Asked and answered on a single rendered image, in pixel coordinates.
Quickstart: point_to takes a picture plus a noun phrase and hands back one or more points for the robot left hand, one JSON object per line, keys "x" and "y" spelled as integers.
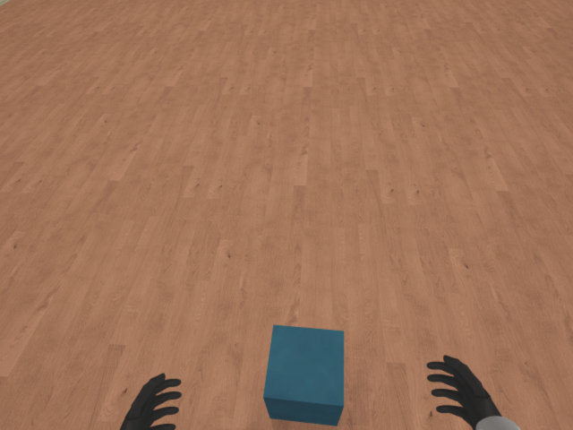
{"x": 141, "y": 414}

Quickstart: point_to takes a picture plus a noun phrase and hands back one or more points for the robot right hand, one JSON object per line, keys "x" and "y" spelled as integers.
{"x": 476, "y": 401}

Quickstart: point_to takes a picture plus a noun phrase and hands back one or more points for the carton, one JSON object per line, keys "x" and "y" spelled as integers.
{"x": 305, "y": 375}

